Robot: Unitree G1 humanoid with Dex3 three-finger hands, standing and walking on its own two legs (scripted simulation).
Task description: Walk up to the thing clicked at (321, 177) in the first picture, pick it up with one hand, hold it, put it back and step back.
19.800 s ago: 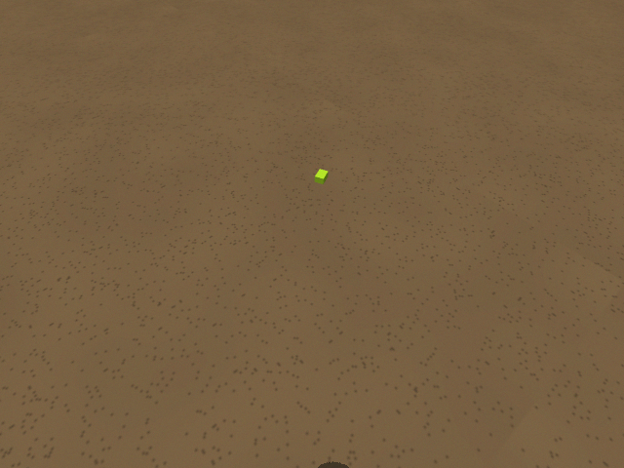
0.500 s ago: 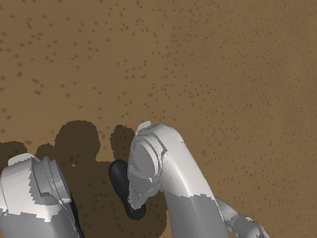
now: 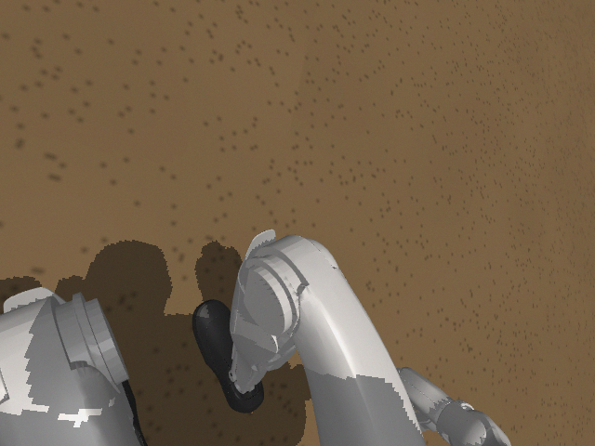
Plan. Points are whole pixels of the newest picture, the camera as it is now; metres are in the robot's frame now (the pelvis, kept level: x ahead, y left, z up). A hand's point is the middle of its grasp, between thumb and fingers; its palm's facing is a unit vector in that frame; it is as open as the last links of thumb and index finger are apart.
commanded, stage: close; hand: left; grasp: from above
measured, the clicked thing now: out of the picture +0.43 +0.35 -0.30
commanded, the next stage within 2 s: settle in 1.00 s
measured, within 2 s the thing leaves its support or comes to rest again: leaves its support in 1.46 s
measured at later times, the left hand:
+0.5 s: hand out of the picture +0.42 +0.33 -0.27, palm faces -0.45 -0.17 -0.88, open 8.7 cm
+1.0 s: hand out of the picture +0.42 +0.34 -0.26, palm faces -0.42 -0.15 -0.89, open 7.3 cm
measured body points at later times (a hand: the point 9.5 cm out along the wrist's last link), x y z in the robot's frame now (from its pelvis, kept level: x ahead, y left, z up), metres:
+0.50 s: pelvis +0.00 -0.01 +0.00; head +0.28 +0.14 +0.32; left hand +0.44 +0.34 -0.22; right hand +0.10 -0.24 -0.07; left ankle +0.07 +0.11 -0.28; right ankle +0.12 -0.08 -0.28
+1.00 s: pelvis +0.01 +0.00 +0.00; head +0.27 +0.16 +0.32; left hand +0.44 +0.35 -0.21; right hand +0.11 -0.24 -0.05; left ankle +0.07 +0.11 -0.28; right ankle +0.12 -0.08 -0.28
